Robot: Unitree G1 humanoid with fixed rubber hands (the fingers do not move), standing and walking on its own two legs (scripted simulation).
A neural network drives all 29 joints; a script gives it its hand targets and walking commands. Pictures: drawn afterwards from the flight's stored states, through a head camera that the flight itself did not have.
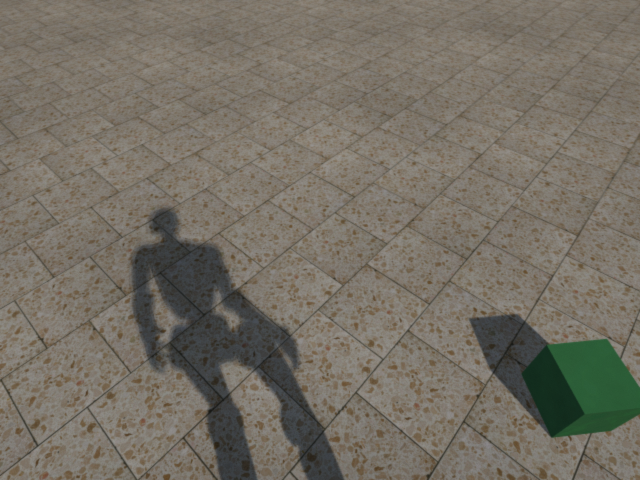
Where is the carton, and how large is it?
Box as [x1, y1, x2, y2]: [521, 339, 639, 437]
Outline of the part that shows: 607,339 546,345 521,373 551,437 611,430 639,413 639,387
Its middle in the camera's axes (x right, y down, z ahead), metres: +0.77 +0.44 +1.15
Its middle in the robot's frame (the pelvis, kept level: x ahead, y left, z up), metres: +0.50 -0.76 -0.67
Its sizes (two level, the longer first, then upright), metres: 0.198 0.188 0.199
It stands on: the floor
